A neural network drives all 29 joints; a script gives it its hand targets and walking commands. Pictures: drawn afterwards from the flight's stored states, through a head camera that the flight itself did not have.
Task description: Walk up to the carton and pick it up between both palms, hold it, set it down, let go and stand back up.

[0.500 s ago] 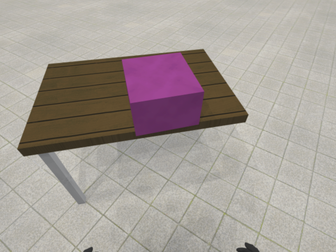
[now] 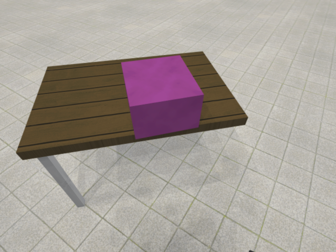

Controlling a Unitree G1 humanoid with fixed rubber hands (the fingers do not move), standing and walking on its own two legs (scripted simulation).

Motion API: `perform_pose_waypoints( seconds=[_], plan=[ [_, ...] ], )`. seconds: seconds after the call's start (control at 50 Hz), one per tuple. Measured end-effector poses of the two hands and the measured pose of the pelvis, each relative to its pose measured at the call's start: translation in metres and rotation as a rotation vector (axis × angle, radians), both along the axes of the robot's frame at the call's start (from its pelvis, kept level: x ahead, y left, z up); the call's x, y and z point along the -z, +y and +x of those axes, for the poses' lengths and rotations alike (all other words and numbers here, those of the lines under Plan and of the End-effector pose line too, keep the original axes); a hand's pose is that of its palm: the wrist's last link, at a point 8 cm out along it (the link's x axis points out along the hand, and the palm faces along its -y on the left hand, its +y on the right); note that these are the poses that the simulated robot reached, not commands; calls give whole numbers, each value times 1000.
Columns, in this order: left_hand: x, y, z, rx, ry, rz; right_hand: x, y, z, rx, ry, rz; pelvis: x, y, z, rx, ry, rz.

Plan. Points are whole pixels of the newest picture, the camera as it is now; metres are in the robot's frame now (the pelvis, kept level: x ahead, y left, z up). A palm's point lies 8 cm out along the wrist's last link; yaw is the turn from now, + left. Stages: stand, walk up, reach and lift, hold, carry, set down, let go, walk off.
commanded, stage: stand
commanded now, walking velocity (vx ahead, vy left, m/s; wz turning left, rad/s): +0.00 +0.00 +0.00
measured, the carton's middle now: (159, 94) +0.75 +0.02 -0.06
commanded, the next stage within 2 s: walk up in 0.78 s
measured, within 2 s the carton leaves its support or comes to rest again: neither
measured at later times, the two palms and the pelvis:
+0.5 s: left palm out of the picture +0.07 +0.23 -0.12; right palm out of the picture +0.08 -0.22 -0.12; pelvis +0.01 +0.00 +0.01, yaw +0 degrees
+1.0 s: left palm out of the picture +0.02 +0.22 -0.13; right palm out of the picture +0.02 -0.22 -0.13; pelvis +0.01 +0.00 +0.01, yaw +1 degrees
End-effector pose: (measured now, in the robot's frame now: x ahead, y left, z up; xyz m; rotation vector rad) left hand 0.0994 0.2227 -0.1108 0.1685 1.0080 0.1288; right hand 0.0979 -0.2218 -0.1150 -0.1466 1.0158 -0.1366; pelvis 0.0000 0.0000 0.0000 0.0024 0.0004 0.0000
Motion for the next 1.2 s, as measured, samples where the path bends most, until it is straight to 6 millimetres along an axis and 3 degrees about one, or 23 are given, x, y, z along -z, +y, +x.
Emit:
perform_pose_waypoints(
  seconds=[0.48, 1.0, 1.1, 1.2],
  plan=[
    [7, 7, -26, -67, 122, 8, 5, -2, -16, 34, 95, -1, -7, -1, 11, -2, -14, 0],
    [14, 0, -76, -99, 289, -4, 12, -3, -76, 76, 278, 5, -14, -3, 9, -10, -45, 2],
    [13, 8, -62, -66, 230, 28, 10, -28, -94, 88, 286, -40, -8, -16, 17, -14, -41, 21],
    [0, 1, -17, -44, 98, 72, 12, -72, -110, 90, 367, -79, -2, -40, 32, -44, -51, 24]
  ],
)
